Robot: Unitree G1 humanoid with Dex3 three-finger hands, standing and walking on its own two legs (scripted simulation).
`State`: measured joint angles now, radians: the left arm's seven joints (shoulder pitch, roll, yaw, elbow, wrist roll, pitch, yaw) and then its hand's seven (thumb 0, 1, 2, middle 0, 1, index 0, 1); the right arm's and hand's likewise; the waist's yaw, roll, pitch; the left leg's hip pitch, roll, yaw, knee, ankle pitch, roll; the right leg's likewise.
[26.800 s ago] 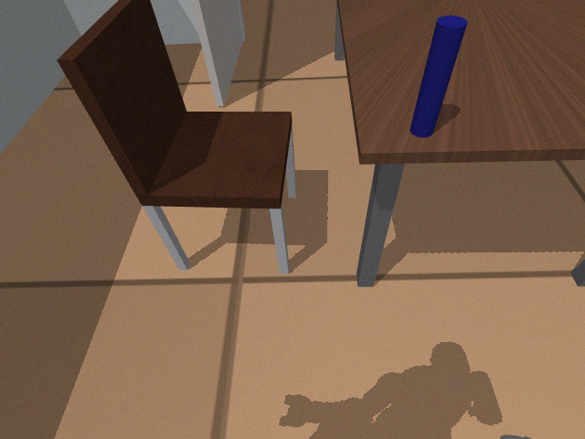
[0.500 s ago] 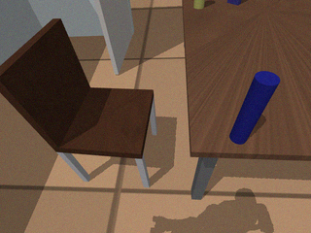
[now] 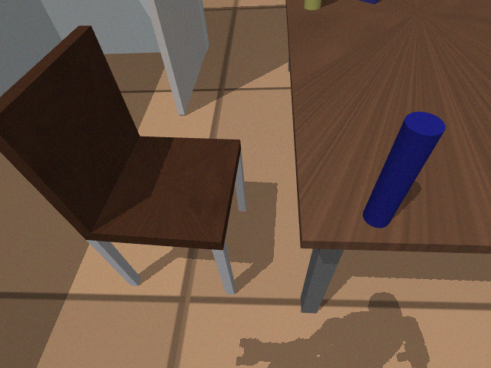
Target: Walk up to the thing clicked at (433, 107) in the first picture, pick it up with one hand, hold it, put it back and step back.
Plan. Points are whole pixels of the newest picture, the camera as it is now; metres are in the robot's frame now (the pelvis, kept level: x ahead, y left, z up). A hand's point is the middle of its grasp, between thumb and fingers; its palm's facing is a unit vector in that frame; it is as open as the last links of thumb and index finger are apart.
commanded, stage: stand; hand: right
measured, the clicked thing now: (396, 178) +0.38 -0.21 +0.09
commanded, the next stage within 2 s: none
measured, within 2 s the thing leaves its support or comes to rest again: neither
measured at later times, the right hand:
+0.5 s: hand out of the picture +0.07 -0.25 -0.16, palm faces -0.05 +0.94 -0.34, open 7.4 cm
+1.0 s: hand out of the picture +0.06 -0.25 -0.16, palm faces -0.04 +0.94 -0.34, open 7.4 cm
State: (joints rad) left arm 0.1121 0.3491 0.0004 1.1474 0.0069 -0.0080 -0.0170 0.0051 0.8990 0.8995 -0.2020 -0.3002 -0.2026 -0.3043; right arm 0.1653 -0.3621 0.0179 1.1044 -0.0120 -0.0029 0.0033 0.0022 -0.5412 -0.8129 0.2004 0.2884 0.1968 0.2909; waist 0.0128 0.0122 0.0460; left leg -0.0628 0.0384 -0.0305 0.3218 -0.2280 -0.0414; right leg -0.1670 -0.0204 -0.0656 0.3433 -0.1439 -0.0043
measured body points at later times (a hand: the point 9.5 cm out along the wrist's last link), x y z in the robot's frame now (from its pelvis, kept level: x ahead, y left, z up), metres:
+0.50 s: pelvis +0.00 +0.00 +0.00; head +0.01 -0.01 +0.45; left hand +0.07 +0.30 -0.13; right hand +0.07 -0.30 -0.14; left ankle -0.03 +0.15 -0.75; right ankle +0.03 -0.12 -0.75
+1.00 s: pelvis +0.00 +0.00 +0.00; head +0.01 +0.00 +0.45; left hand +0.07 +0.31 -0.13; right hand +0.06 -0.30 -0.14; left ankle -0.03 +0.15 -0.75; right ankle +0.03 -0.12 -0.75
